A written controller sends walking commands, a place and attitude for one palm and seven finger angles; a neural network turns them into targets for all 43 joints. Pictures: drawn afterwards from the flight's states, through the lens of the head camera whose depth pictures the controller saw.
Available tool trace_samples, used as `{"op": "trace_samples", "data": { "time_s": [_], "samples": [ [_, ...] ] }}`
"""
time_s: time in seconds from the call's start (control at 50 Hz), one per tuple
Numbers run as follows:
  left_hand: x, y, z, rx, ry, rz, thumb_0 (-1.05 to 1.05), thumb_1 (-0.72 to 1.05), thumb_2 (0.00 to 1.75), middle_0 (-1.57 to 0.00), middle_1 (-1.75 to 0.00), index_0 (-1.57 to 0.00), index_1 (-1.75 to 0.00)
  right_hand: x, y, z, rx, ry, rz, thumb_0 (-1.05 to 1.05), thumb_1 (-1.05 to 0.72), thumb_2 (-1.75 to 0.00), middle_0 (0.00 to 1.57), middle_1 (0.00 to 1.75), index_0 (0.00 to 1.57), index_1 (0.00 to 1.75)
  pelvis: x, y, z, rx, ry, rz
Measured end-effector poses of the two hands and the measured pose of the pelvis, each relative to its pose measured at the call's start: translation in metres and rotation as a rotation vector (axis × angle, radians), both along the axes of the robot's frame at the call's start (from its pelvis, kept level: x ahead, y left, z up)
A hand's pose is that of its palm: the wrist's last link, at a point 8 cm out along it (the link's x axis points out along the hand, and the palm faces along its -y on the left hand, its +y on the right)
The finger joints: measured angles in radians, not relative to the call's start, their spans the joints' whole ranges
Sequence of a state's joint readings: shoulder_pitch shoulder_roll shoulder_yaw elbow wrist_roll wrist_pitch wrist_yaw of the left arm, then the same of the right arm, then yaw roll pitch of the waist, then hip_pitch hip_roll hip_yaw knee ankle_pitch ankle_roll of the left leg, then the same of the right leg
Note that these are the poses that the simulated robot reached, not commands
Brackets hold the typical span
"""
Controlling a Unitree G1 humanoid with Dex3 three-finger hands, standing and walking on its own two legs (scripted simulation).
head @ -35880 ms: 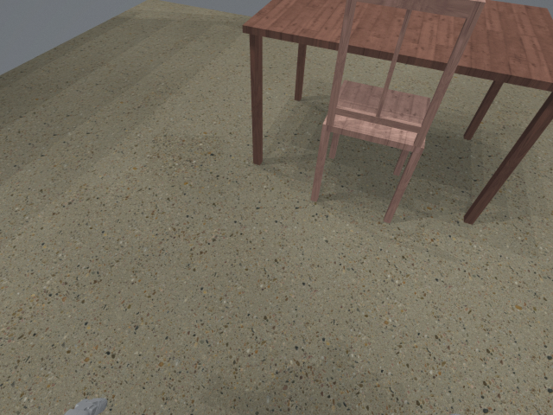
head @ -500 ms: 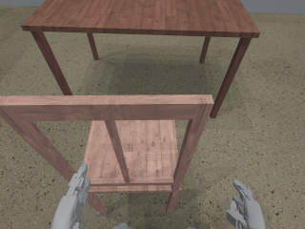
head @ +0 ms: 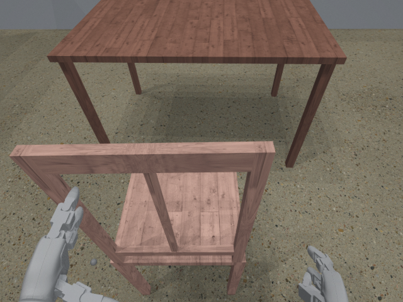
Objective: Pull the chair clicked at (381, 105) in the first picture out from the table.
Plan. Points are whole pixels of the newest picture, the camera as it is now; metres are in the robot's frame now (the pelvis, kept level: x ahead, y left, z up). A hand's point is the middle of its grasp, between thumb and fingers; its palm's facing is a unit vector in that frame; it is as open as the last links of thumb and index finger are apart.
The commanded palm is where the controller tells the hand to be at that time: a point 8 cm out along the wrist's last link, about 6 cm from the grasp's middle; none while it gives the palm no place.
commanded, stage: draw the hand back to the body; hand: left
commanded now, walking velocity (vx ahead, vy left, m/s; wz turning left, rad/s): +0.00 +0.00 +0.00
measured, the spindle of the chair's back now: (164, 219) +0.29 +0.11 -0.01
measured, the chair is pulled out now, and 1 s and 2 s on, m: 0.57 0.57 0.57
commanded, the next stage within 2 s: step back with the hand held close in 0.96 s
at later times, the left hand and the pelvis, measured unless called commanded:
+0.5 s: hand (51, 241) +0.18 +0.23 +0.13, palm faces +0.28 -0.82 -0.51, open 8.6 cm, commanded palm +0.15 +0.29 +0.20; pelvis +0.02 -0.01 +0.04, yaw +0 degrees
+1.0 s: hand (22, 209) +0.20 +0.25 +0.19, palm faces +0.46 -0.77 -0.44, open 7.2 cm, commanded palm +0.15 +0.29 +0.21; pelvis +0.00 -0.01 +0.04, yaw -1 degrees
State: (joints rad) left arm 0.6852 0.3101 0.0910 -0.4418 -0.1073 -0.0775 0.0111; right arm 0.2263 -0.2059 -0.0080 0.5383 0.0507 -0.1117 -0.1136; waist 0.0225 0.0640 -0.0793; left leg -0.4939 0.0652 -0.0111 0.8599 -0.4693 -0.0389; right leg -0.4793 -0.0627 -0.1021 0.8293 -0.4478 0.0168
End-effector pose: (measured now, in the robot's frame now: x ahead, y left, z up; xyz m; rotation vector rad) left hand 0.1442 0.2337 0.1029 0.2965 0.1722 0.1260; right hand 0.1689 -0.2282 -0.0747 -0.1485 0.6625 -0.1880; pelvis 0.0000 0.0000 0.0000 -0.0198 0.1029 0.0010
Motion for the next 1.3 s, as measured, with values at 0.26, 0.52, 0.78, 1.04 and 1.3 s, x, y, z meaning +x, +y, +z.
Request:
{"op": "trace_samples", "data": {
  "time_s": [0.26, 0.52, 0.78, 1.04, 1.3],
  "samples": [
    [-0.003, 0.020, 0.024, 0.131, 0.088, 0.132, 0.00, 0.02, 0.47, -0.10, -0.12, -0.29, -0.20, 0.023, 0.007, 0.024, -0.011, 0.003, 0.059, 0.01, -0.90, -0.90, 0.20, 0.30, 0.20, 0.30, 0.013, -0.004, 0.028, 0.008, -0.113, 0.000],
    [0.003, 0.038, 0.064, 0.239, -0.003, 0.215, 0.01, 0.48, 0.70, -0.16, -0.21, -0.48, -0.37, 0.034, 0.008, 0.026, 0.015, -0.027, 0.126, 0.01, -0.90, -0.90, 0.20, 0.30, 0.20, 0.30, 0.017, -0.011, 0.035, 0.015, -0.161, -0.003],
    [0.001, 0.050, 0.101, 0.288, -0.193, 0.301, 0.01, 0.84, 0.87, -0.21, -0.29, -0.45, -0.41, 0.024, -0.006, 0.027, 0.007, -0.034, 0.122, 0.01, -0.90, -0.90, 0.20, 0.30, 0.20, 0.30, 0.009, -0.016, 0.037, 0.015, -0.178, -0.003],
    [0.012, 0.050, 0.108, 0.254, -0.283, 0.276, 0.02, 0.89, 0.90, -0.21, -0.30, -0.24, -0.31, 0.008, -0.014, 0.028, 0.006, -0.003, 0.054, 0.01, -0.90, -0.90, 0.20, 0.30, 0.20, 0.30, 0.004, -0.012, 0.038, 0.014, -0.173, -0.021],
    [0.029, 0.065, 0.123, 0.363, -0.296, 0.167, 0.02, 0.89, 0.90, -0.21, -0.30, -0.21, -0.30, -0.011, -0.009, 0.024, 0.008, 0.075, -0.009, 0.01, -0.90, -0.90, 0.20, 0.30, 0.20, 0.30, -0.007, 0.008, 0.040, 0.012, -0.103, -0.045]
  ]
}}
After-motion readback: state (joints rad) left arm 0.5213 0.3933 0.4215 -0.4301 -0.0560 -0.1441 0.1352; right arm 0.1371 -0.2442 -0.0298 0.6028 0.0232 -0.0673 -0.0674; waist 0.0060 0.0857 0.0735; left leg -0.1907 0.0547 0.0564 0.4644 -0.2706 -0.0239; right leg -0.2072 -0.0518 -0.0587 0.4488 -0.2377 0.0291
